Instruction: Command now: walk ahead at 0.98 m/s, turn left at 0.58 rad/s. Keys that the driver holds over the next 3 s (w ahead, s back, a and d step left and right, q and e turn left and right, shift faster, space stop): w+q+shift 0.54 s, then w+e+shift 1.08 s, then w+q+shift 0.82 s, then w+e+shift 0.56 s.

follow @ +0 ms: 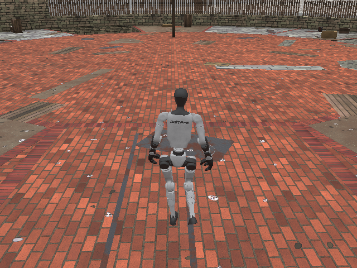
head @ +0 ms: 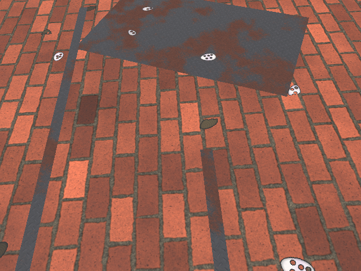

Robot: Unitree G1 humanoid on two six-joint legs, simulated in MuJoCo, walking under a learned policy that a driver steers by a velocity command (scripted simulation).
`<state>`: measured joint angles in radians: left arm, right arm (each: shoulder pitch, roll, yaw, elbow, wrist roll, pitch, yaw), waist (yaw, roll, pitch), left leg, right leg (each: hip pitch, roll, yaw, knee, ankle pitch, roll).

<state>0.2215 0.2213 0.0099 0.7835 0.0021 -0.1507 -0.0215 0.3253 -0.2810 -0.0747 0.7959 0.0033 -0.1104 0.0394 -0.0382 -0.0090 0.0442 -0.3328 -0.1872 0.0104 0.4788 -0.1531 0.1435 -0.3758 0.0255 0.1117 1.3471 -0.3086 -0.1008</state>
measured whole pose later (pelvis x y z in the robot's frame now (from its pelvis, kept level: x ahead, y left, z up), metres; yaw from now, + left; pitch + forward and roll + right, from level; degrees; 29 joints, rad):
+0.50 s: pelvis +0.43 -0.02 +0.01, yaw +26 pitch +0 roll -4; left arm 0.36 0.31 0.09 0.77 0.00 -0.11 0.00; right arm 0.20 -0.34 -0.07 0.64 0.04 -0.03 0.02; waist 0.06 0.05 0.01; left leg -0.71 0.09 -0.02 1.35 -0.29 0.07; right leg -0.13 0.02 -0.09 0.40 -0.28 0.02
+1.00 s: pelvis +0.79 +0.22 +0.01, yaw +23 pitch -2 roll +3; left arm 0.23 0.31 0.06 0.77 -0.05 -0.04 0.00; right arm 0.41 -0.27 -0.08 0.83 -0.02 -0.11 0.03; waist -0.05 -0.05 0.01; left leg -0.05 -0.02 0.21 0.38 -0.31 0.02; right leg -0.75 -0.15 0.06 1.25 -0.13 -0.04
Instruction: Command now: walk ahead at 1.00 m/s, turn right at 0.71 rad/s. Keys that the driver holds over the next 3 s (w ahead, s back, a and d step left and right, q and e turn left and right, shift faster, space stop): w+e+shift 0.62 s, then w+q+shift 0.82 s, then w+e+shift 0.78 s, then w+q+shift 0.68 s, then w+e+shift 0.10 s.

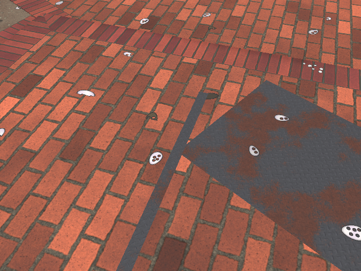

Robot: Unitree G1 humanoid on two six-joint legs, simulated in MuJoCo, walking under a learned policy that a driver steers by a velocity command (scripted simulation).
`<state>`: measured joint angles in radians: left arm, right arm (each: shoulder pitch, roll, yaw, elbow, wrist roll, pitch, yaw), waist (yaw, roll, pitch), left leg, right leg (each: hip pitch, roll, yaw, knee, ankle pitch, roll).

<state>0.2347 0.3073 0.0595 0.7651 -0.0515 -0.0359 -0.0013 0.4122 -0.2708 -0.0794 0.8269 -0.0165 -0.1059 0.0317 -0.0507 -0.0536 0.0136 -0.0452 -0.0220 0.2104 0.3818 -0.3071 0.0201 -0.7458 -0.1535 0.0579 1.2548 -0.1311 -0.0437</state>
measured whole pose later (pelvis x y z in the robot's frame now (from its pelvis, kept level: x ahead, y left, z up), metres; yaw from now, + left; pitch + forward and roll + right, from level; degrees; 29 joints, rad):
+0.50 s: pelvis +0.43 -0.07 +0.00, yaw -27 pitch +0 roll +1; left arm 0.46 0.21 0.04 0.74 -0.03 -0.07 -0.01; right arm -0.04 -0.24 -0.02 0.55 -0.02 -0.13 -0.01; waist 0.10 0.02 0.04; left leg -0.68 0.07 -0.19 0.87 -0.11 -0.04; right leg -0.13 0.18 0.16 0.45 -0.28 -0.16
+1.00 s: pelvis +0.81 -0.24 +0.00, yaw -32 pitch +0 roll +1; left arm -0.05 0.23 -0.01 0.56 0.00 -0.14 -0.03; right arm 0.62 -0.24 -0.06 0.83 0.05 -0.07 0.01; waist -0.16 0.00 0.01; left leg -0.02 -0.08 -0.22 0.36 -0.35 0.03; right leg -0.54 -0.01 0.12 0.62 -0.11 -0.01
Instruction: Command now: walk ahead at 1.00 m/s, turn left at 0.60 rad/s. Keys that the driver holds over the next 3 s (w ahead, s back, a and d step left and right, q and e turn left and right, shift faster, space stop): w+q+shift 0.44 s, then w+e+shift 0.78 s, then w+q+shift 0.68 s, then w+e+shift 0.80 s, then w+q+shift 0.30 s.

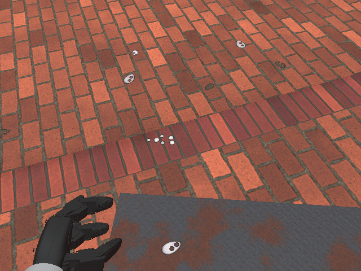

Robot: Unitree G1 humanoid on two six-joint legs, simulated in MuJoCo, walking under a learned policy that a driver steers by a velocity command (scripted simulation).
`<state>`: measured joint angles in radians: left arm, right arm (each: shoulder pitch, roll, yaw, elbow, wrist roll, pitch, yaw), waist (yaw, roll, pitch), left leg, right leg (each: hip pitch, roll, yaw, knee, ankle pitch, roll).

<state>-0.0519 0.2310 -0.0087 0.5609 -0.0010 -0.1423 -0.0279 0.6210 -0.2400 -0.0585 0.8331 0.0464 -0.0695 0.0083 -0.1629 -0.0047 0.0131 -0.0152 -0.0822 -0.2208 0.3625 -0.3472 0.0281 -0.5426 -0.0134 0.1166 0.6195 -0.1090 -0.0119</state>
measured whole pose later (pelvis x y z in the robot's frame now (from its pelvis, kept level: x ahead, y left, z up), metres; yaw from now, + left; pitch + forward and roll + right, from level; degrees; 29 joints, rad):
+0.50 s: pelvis +0.40 +0.08 -0.05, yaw +27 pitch +0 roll -3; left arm 0.41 0.32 0.07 0.85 0.00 -0.08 0.00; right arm 0.07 -0.33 -0.05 0.58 0.04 -0.03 0.06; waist 0.04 0.02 0.06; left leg -0.62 -0.01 0.10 0.75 -0.13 0.16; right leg 0.18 -0.07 -0.21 0.72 -0.41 0.04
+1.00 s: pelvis +0.83 +0.23 -0.04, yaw +13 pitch -1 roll +2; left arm 0.20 0.30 0.06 0.69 -0.05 -0.05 -0.06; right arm 0.36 -0.29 -0.05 0.83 -0.01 -0.06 -0.02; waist 0.04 -0.02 0.04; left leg 0.12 -0.01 0.21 0.87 -0.43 -0.01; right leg -0.56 0.06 -0.09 0.73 -0.20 -0.16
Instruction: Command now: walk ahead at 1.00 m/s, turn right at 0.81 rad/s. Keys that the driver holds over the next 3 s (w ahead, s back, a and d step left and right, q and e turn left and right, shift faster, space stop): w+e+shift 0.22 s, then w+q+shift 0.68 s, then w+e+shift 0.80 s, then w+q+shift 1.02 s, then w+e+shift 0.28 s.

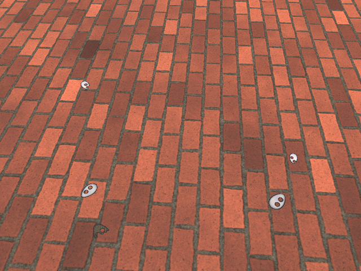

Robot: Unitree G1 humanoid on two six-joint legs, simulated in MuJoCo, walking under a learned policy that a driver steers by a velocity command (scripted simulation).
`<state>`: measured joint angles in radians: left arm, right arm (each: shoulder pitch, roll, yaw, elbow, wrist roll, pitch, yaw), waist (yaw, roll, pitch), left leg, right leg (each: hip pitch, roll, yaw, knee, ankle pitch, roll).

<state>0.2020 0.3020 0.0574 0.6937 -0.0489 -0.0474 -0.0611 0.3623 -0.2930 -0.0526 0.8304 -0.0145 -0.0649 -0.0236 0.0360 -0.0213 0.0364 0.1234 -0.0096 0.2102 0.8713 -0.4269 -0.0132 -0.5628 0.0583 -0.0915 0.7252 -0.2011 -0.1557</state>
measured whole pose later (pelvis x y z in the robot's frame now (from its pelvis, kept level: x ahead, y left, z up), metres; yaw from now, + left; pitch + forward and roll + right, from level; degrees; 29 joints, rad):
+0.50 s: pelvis +0.48 +0.01 -0.05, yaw -13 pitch +2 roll -2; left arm 0.43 0.28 0.04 0.84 0.00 -0.06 0.02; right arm 0.08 -0.29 -0.04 0.61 0.04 -0.15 0.06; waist 0.08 0.06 -0.01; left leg -0.53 0.02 0.03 0.46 0.22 0.10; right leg 0.12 0.15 0.12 0.81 -0.64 -0.13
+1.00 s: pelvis +0.99 -0.01 -0.07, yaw +10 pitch +1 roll -2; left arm 0.11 0.25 0.04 0.63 0.00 -0.14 0.00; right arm 0.38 -0.27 -0.04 0.81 0.03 -0.06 0.00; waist -0.01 0.03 0.01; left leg -0.26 -0.10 -0.11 1.27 -0.43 0.08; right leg -0.41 0.06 0.07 0.56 -0.18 0.00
